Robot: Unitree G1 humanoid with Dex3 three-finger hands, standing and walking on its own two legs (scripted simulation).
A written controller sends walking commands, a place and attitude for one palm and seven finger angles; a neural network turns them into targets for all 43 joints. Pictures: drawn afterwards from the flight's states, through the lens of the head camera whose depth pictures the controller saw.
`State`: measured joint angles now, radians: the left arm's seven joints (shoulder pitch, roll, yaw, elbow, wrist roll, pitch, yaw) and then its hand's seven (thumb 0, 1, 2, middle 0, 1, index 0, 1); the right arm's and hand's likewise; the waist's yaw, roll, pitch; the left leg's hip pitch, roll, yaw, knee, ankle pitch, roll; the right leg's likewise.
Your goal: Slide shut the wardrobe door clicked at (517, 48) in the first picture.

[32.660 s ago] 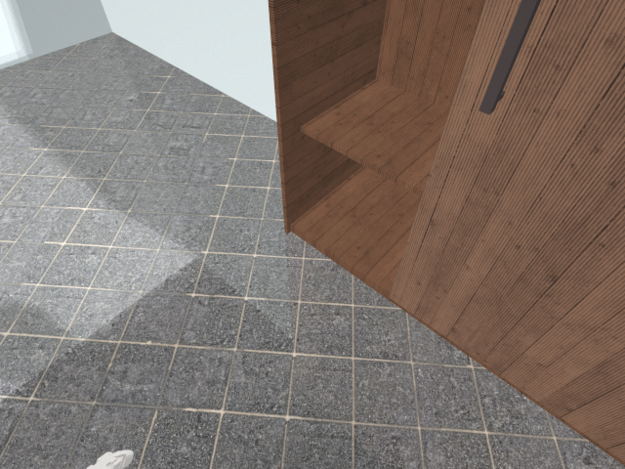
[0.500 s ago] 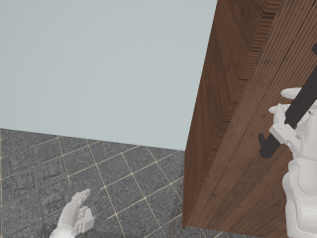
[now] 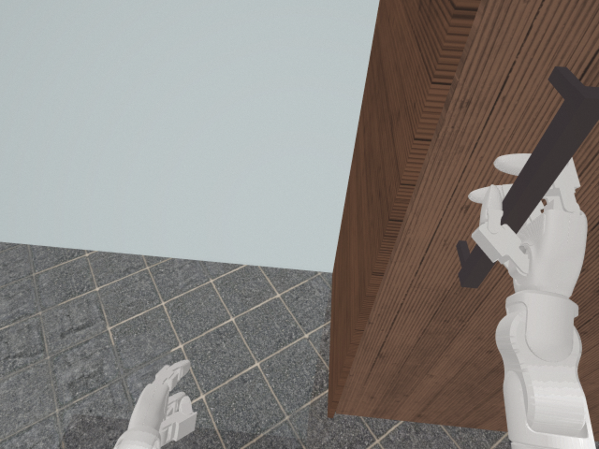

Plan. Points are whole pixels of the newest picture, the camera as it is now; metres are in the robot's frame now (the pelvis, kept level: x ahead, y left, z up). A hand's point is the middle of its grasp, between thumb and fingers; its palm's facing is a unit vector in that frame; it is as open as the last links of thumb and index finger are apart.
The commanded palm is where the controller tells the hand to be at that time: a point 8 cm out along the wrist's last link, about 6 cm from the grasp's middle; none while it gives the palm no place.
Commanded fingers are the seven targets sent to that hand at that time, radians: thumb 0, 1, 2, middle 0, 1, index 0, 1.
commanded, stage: stop walking and hold the door there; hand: right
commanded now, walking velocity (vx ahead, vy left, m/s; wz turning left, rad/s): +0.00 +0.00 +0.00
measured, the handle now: (507, 196) +0.34 -0.20 +0.22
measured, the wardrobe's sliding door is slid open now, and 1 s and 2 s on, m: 0.00 0.00 0.00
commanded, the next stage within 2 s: loosen the grip on the handle in 0.04 s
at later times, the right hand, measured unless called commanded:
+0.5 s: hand (496, 226) +0.30 -0.18 +0.21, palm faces +0.41 +0.91 -0.11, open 12.4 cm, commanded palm +0.25 -0.21 +0.21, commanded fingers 0.00 0.55 -0.20 0.33 1.25 0.33 1.25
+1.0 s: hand (501, 230) +0.30 -0.18 +0.21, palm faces +0.27 +0.96 -0.09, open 14.7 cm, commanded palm +0.26 -0.24 +0.22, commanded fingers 0.00 0.55 -0.20 0.25 1.15 0.25 1.15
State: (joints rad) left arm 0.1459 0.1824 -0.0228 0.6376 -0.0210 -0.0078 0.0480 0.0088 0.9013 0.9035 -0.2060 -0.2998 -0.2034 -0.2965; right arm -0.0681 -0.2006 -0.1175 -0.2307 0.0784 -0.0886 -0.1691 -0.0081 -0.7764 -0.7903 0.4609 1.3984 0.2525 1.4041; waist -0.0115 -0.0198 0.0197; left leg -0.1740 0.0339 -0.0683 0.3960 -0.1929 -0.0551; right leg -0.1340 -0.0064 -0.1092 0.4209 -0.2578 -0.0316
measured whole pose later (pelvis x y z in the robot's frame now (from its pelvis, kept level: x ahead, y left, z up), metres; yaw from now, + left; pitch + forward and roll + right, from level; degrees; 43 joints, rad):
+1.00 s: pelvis +0.03 +0.05 -0.01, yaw -6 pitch +0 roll -1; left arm 0.14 0.23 0.00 0.68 -0.03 -0.10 0.06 0.01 0.90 0.90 -0.20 -0.30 -0.20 -0.30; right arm -0.11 -0.29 -0.28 -0.13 0.24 -0.12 0.09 -0.01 0.56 -0.20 0.42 1.24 0.26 1.16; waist -0.04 -0.02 -0.01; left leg -0.23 0.01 0.05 0.56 -0.33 0.02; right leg -0.21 -0.03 0.02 0.53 -0.32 0.04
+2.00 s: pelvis +0.00 +0.04 -0.01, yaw -6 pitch -4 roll +1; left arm 0.16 0.24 -0.05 0.64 -0.04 -0.17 0.09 0.01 0.90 0.90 -0.21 -0.30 -0.20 -0.30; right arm 0.17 -0.35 -0.45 -0.31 0.36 -0.12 0.19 -0.01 0.56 -0.20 0.26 1.15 0.25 1.15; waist -0.08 -0.04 0.00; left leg -0.16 0.01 0.05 0.50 -0.27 0.00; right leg -0.17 -0.03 0.02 0.52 -0.29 0.02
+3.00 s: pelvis -0.01 +0.03 +0.00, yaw -5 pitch -5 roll +1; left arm 0.19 0.21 -0.05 0.59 -0.01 -0.21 0.06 0.01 0.90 0.90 -0.21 -0.30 -0.20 -0.30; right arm 0.44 -0.36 -0.41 -0.52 0.15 0.05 -0.06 -0.01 0.30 -0.32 0.25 1.00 0.24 1.00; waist -0.09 -0.06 0.03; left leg -0.12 0.01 0.03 0.41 -0.21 -0.01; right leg -0.14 -0.03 0.00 0.48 -0.26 0.01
